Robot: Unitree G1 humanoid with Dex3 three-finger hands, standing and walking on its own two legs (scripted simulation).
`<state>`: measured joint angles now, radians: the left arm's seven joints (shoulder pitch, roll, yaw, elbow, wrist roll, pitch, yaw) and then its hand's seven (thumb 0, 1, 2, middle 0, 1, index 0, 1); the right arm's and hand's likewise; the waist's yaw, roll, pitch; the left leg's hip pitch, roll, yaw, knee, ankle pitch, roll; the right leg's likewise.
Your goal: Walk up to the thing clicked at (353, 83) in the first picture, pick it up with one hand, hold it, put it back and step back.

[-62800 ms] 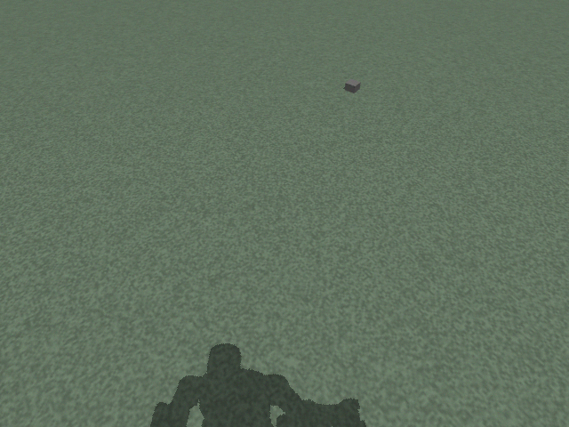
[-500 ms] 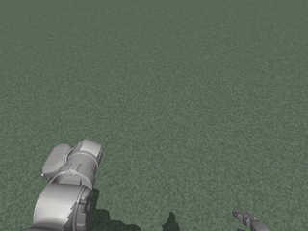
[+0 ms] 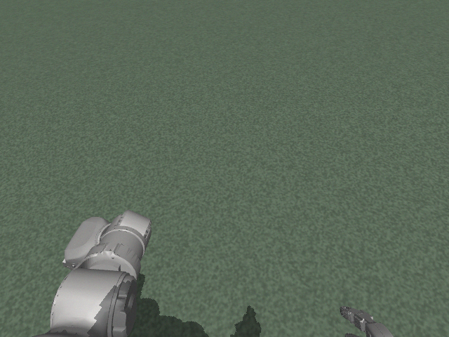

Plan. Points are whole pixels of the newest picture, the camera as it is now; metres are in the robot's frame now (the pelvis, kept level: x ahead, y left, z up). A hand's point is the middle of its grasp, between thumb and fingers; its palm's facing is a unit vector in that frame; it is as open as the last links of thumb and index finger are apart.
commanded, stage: crouch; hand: left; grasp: from above
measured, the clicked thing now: (114, 253) +0.33 +0.24 -0.06
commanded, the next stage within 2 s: none
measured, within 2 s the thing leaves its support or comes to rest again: neither
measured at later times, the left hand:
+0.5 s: hand (141, 286) +0.32 +0.23 -0.25, palm faces -0.11 -0.43 -0.89, open 10.4 cm
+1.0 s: hand (161, 295) +0.37 +0.23 -0.47, palm faces -0.03 -0.49 -0.87, open 10.2 cm
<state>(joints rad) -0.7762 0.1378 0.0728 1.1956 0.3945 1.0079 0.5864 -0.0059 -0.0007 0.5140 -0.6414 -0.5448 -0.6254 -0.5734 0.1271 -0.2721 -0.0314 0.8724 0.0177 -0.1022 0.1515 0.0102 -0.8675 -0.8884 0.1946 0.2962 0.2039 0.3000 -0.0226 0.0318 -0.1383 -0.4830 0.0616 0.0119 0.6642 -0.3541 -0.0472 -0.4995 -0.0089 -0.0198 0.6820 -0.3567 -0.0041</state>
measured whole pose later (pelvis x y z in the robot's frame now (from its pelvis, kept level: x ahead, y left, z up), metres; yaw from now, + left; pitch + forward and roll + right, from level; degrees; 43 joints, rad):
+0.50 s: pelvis -0.06 +0.01 -0.13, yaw -2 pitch +30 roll -2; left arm -0.99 0.27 0.30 1.48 0.43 0.67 0.83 0.00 -0.03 0.54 -0.65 -0.56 -0.64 -0.58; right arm 0.15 -0.26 -0.04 0.89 -0.12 -0.12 0.19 0.01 -0.88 -0.89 0.19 0.30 0.20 0.30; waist -0.14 0.00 -0.18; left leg -1.36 0.08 -0.02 1.40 -0.56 -0.04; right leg -1.36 0.00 -0.01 1.37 -0.53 0.00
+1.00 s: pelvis -0.10 +0.02 -0.33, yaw -3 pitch +40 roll -3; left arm -1.22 0.49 0.42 1.60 0.45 0.59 0.83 -0.02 -0.01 0.47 -0.77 -0.37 -0.74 -0.42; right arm 0.14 -0.26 0.01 0.88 -0.15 -0.10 0.24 0.00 -0.91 -0.90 0.19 0.30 0.20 0.30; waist -0.24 0.04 -0.17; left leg -2.09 0.06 -0.07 2.09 -0.69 -0.03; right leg -2.09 0.00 -0.01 2.04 -0.65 0.02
